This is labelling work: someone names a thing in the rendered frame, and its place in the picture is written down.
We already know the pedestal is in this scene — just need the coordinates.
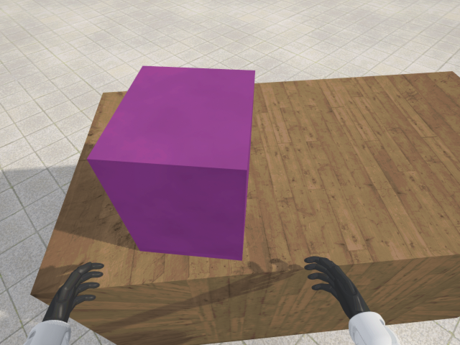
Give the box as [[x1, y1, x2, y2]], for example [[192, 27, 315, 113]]
[[30, 71, 460, 345]]

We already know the robot right hand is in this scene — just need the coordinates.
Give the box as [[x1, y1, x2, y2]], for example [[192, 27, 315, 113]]
[[304, 256, 371, 319]]

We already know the right robot forearm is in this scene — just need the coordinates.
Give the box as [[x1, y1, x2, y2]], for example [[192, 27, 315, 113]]
[[349, 312, 400, 345]]

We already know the left robot forearm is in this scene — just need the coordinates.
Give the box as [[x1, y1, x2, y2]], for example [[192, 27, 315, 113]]
[[23, 320, 71, 345]]

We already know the robot left hand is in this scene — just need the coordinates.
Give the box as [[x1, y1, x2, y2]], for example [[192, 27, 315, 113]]
[[42, 262, 104, 323]]

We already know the carton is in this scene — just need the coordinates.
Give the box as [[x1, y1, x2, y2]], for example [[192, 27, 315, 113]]
[[87, 66, 255, 261]]

